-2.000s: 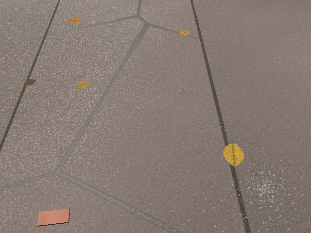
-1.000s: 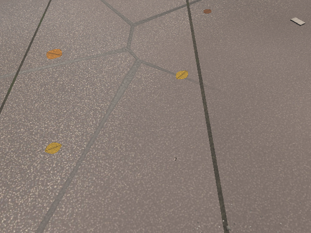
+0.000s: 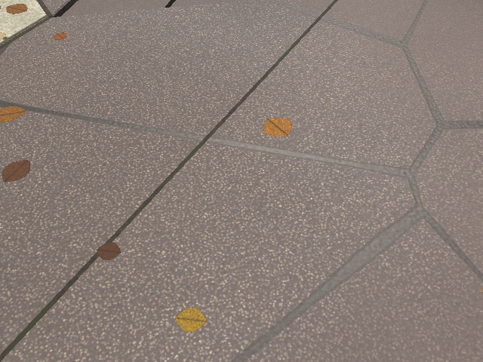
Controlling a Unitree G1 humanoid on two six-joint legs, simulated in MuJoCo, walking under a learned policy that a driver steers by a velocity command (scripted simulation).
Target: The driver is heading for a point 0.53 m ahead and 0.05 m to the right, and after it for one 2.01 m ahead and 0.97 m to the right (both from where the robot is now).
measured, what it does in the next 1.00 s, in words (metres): walks ahead: left foot, then right foot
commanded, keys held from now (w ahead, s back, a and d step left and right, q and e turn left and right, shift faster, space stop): w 0.38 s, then w+e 0.28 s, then e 0.34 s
